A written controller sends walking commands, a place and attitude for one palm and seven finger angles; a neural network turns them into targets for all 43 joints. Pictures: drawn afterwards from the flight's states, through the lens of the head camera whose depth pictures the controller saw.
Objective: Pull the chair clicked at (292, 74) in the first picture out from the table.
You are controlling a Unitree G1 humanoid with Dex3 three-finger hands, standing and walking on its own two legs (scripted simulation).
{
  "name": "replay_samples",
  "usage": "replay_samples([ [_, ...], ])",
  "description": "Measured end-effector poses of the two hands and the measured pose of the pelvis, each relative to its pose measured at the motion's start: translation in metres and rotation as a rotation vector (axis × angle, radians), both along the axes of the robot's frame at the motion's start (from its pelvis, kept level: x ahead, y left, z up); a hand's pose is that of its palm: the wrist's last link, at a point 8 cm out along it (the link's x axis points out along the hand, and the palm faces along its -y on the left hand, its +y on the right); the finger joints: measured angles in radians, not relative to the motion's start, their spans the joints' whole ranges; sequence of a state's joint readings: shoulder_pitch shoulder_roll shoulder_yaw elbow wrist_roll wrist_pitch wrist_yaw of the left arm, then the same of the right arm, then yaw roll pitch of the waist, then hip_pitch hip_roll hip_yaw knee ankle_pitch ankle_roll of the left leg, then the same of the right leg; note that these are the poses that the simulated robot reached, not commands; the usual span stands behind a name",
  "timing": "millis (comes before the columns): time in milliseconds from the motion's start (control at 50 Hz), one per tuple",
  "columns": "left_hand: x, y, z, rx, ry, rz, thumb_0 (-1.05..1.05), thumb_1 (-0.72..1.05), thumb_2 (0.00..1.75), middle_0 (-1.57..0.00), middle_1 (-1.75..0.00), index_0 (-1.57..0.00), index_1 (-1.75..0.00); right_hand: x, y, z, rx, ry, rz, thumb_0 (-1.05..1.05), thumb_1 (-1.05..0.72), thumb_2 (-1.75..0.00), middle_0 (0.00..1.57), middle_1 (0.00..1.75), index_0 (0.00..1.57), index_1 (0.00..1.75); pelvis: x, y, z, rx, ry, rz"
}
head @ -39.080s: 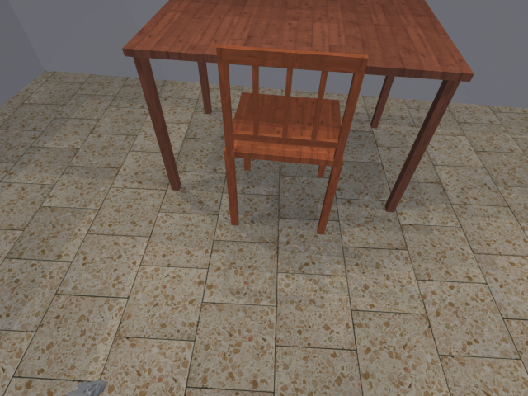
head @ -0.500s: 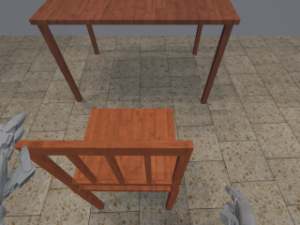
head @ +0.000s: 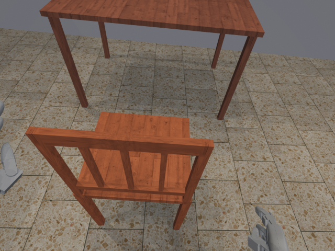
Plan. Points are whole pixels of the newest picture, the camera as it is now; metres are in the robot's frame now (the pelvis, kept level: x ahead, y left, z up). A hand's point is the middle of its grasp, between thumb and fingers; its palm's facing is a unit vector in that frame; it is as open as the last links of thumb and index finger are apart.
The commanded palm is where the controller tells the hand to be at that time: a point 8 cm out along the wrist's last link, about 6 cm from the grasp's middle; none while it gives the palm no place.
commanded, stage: step back with the hand held close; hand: left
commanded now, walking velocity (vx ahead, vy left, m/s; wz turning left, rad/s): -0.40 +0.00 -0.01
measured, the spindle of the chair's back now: (128, 170) +0.35 +0.13 -0.09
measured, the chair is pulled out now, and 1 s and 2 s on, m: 0.67 0.67 0.67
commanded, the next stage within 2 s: stop stepping back and stand still in 0.46 s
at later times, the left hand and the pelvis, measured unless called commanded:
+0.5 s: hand out of the picture +0.09 +0.27 +0.17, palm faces +0.44 -0.78 -0.45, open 7.4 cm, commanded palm +0.02 +0.30 +0.19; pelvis -0.11 +0.00 +0.00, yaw +2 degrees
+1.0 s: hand out of the picture -0.01 +0.25 +0.16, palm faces +0.43 -0.81 -0.40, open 7.4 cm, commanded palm -0.06 +0.29 +0.19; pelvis -0.20 -0.01 +0.01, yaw +1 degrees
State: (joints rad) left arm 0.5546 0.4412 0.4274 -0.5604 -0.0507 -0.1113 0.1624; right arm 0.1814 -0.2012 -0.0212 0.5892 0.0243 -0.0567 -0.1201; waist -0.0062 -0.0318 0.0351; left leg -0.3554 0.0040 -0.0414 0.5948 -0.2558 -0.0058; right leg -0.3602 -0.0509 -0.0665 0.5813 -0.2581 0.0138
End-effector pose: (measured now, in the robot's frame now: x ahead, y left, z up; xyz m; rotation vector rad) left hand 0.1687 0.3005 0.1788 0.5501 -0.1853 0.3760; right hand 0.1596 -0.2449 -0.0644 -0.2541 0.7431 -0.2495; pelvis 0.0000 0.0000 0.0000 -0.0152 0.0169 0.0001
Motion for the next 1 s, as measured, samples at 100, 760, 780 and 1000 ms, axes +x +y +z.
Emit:
replay_samples([
  [100, -0.017, -0.011, 0.025, 0.082, -0.064, -0.029, 0.01, 0.88, 0.90, -0.21, -0.31, -0.21, -0.31, -0.009, 0.006, -0.006, 0.044, -0.018, 0.034, 0.01, -0.91, -0.89, 0.20, 0.30, 0.20, 0.30, -0.014, -0.006, 0.000, -0.011, 0.014, -0.010],
  [760, -0.183, -0.030, 0.019, 0.067, -0.022, -0.023, 0.01, 0.88, 0.90, -0.21, -0.31, -0.21, -0.31, -0.185, -0.004, -0.024, 0.146, -0.004, 0.033, 0.01, -0.90, -0.89, 0.20, 0.30, 0.21, 0.30, -0.176, -0.023, 0.000, -0.021, -0.036, -0.005],
  [780, -0.187, -0.029, 0.015, 0.048, -0.008, -0.014, 0.01, 0.88, 0.90, -0.21, -0.31, -0.21, -0.31, -0.196, -0.009, -0.023, 0.138, 0.014, 0.016, 0.01, -0.90, -0.89, 0.20, 0.30, 0.21, 0.30, -0.178, -0.024, 0.002, -0.006, -0.038, -0.010],
  [1000, -0.218, -0.008, 0.000, -0.041, -0.091, -0.005, 0.01, 0.88, 0.90, -0.21, -0.31, -0.21, -0.31, -0.257, -0.035, 0.006, -0.042, 0.020, -0.059, 0.01, -0.91, -0.89, 0.20, 0.30, 0.20, 0.30, -0.200, -0.009, 0.005, 0.001, -0.048, 0.014],
])
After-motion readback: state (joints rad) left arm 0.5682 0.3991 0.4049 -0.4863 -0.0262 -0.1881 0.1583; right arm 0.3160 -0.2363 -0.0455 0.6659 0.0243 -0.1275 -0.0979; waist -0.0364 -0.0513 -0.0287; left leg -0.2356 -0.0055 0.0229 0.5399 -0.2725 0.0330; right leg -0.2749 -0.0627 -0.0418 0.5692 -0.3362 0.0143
